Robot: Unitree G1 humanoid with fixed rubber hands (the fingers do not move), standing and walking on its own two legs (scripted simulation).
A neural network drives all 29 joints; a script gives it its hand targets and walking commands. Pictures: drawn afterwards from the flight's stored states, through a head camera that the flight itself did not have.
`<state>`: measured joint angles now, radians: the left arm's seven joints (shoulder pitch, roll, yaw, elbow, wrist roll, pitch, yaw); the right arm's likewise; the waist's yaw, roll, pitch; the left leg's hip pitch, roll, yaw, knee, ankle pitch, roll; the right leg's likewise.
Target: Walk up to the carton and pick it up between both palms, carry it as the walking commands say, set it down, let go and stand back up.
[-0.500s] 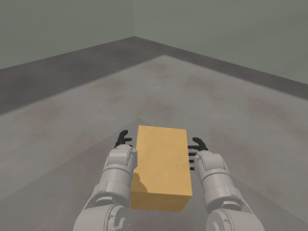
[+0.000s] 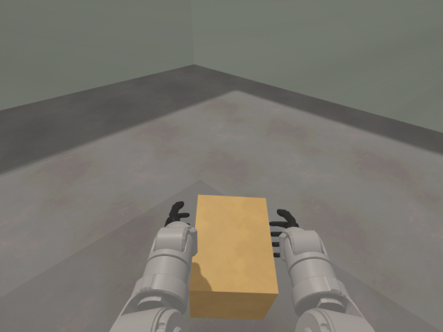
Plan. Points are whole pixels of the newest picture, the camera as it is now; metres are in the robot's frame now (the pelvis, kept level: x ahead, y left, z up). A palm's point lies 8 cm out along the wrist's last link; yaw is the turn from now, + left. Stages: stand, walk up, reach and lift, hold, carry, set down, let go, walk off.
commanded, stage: reach and lift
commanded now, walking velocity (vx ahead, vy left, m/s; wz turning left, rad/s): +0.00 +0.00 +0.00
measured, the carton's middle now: (229, 255) +0.34 +0.00 -0.02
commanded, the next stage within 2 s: hold in 0.52 s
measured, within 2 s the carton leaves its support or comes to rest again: neither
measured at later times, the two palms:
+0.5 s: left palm (175, 231) +0.32 +0.11 +0.08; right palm (293, 237) +0.32 -0.12 +0.07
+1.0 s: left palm (175, 232) +0.31 +0.11 +0.08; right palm (294, 242) +0.31 -0.12 +0.06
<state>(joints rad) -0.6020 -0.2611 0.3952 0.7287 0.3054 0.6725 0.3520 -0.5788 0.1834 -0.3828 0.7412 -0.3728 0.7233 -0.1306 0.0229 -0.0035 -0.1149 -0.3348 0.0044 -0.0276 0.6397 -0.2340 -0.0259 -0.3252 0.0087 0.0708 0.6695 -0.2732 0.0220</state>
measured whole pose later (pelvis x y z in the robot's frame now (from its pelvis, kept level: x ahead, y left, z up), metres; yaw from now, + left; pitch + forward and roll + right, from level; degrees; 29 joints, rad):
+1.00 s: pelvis +0.00 +0.00 +0.00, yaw +0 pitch -5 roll +0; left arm -0.58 -0.26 0.32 0.68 0.31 0.70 0.35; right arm -0.53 0.18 -0.34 0.67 -0.36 0.74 -0.12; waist 0.02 0.00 -0.13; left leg -0.33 0.00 -0.03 0.64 -0.23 -0.02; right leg -0.32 0.01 0.07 0.67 -0.27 0.02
